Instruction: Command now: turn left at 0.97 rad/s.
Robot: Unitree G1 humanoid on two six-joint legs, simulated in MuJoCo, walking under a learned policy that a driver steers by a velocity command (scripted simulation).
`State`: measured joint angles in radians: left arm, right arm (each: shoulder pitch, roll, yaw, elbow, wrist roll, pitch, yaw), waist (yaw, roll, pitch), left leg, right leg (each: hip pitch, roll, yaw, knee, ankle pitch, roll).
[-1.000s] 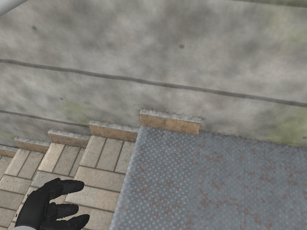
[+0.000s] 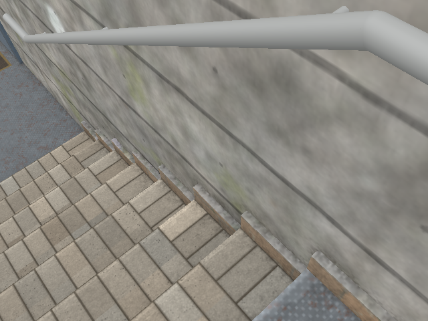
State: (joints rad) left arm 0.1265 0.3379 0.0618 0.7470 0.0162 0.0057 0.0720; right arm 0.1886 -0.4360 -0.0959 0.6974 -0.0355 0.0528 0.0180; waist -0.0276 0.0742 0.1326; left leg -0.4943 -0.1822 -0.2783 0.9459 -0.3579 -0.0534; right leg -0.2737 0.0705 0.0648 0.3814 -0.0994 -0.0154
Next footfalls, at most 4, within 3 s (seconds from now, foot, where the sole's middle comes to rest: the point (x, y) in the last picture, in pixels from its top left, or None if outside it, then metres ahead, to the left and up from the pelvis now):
0.42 left None -0.05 0.11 -0.78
0.90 right None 0.13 -0.04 -0.78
1.32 left None -0.05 0.04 -0.78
1.86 right None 0.19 0.02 -0.78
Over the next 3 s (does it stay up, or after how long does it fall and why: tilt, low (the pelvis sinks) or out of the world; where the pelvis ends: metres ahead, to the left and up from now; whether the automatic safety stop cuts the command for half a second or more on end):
stays up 0.50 0.70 -0.41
